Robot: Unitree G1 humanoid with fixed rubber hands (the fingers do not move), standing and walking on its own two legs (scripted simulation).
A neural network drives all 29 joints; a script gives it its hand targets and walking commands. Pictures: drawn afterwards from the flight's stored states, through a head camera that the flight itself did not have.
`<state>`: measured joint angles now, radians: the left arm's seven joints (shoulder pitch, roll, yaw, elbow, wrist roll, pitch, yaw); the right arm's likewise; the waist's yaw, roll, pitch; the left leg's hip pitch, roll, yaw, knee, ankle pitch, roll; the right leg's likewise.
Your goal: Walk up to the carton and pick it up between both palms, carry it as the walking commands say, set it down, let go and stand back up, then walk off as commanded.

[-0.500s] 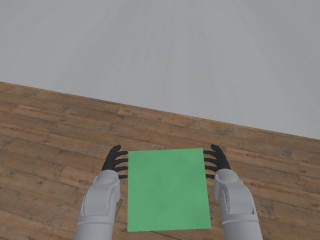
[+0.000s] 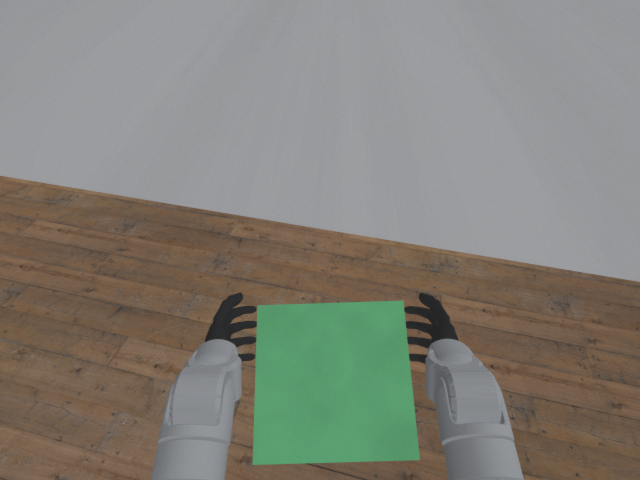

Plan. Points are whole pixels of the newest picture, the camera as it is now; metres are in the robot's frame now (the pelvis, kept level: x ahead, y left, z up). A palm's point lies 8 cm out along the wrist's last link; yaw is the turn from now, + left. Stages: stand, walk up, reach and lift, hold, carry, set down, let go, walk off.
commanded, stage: carry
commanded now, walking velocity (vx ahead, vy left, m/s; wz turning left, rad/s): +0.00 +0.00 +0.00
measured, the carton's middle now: (332, 379) +0.30 -0.01 -0.06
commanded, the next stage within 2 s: hold in 0.62 s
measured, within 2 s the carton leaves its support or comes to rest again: neither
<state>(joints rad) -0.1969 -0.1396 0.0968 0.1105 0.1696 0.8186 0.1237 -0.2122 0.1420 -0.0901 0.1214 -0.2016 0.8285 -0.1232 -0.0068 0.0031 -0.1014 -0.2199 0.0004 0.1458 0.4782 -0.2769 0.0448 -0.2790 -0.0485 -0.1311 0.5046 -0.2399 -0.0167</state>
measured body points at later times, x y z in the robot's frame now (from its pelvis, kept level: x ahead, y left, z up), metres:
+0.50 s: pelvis -0.01 +0.00 +0.00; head -0.03 +0.00 +0.45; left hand +0.30 +0.13 +0.04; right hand +0.29 -0.15 +0.04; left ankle -0.01 +0.09 -0.74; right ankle +0.02 -0.11 -0.74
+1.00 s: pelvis -0.04 +0.00 +0.00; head -0.11 +0.00 +0.45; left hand +0.25 +0.14 +0.05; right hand +0.26 -0.14 +0.05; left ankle -0.02 +0.11 -0.74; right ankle +0.02 -0.12 -0.74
